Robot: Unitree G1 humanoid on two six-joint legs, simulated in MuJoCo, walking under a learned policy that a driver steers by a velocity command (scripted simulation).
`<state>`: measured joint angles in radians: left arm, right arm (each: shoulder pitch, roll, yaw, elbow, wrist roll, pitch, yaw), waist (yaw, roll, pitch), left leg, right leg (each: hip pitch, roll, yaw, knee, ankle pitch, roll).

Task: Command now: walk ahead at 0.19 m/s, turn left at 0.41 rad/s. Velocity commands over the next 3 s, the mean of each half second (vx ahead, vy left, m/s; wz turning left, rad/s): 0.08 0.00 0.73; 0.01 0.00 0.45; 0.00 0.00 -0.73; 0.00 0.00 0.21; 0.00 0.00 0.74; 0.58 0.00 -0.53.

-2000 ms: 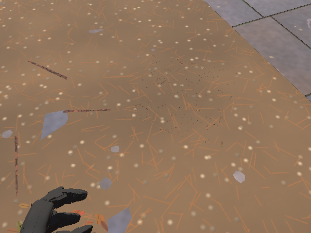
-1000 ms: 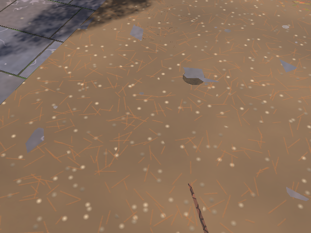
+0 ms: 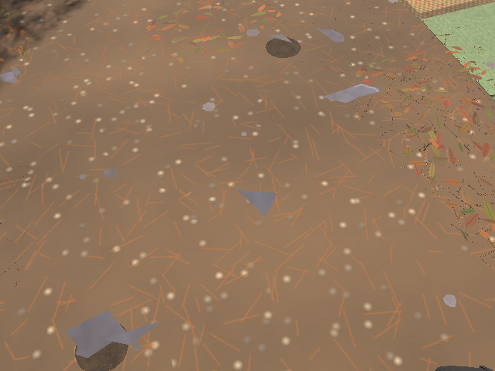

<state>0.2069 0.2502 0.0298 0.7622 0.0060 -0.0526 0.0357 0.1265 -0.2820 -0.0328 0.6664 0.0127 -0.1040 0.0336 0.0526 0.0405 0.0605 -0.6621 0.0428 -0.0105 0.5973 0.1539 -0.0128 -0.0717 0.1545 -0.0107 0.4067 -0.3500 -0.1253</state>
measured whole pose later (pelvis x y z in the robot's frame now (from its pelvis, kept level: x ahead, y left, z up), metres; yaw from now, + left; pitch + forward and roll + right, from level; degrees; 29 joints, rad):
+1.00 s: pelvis +0.21 -0.01 +0.00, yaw +37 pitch +1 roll +0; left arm 0.21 0.27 0.05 0.75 -0.03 0.01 0.00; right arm 0.14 -0.25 -0.04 0.61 -0.01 0.04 -0.04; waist 0.06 -0.02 0.05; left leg -0.23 -0.01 -0.04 0.48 -0.27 -0.01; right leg -0.33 0.00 0.05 0.56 -0.26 0.00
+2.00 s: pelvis +0.26 -0.03 +0.01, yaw +23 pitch +3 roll -1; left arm 0.06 0.30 0.08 0.63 0.00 0.02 0.03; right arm 0.26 -0.31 -0.08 0.68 0.02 0.01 -0.03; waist -0.03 -0.02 0.06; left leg -0.32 -0.03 -0.13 0.50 -0.23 0.01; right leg -0.46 0.09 0.07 0.97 -0.48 0.05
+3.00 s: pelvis +0.44 +0.06 -0.02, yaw +26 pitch +3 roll +1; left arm 0.11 0.31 0.06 0.66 0.03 0.04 -0.10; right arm 0.45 -0.29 -0.07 0.84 -0.05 -0.08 -0.02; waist -0.04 0.00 0.01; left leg 0.26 0.07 0.32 0.18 -0.44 -0.11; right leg -0.73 -0.09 -0.12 0.87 -0.19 -0.12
